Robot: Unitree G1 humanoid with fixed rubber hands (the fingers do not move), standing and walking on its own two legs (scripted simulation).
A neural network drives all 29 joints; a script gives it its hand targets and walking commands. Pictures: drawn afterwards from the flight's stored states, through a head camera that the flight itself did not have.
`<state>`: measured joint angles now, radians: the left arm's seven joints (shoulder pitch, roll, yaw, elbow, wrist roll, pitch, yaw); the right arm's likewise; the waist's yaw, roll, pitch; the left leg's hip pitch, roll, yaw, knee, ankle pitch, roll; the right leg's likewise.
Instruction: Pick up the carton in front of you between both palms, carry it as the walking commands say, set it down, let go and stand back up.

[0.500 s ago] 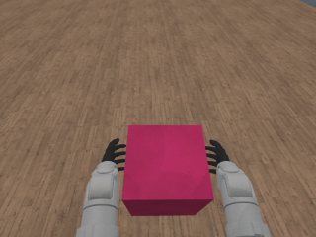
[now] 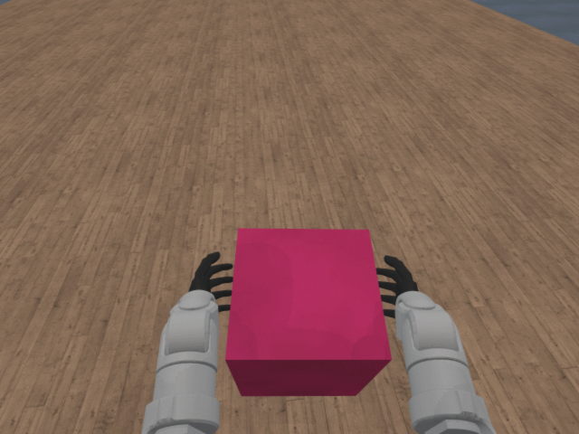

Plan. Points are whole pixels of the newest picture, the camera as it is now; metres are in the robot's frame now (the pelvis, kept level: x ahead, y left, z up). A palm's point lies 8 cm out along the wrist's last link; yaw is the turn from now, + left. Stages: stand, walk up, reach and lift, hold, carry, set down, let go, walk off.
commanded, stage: hold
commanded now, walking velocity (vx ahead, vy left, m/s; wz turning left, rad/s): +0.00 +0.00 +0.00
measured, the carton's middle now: (301, 318) +0.32 +0.01 -0.05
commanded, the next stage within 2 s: set down in 0.34 s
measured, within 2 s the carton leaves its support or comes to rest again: neither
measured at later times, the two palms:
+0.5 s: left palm (210, 292) +0.31 +0.14 +0.04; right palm (406, 293) +0.31 -0.15 +0.03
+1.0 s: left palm (225, 325) +0.37 +0.15 -0.15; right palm (371, 333) +0.35 -0.14 -0.16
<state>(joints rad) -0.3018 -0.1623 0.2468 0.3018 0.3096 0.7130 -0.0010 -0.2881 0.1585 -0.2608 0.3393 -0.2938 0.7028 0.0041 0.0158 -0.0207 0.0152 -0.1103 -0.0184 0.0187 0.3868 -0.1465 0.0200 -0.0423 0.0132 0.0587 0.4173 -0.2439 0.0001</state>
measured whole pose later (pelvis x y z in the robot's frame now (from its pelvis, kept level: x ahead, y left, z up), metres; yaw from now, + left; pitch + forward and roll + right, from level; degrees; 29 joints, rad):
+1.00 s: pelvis -0.04 +0.00 -0.08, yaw +0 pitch +28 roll -2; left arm -0.70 -0.15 0.43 0.50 0.33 0.23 0.05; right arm -0.62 0.18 -0.45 0.49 -0.25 0.23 -0.07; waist 0.02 -0.01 0.04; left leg -1.15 -0.04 -0.07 0.92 -0.25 0.00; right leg -1.07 0.07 0.05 0.95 -0.36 0.01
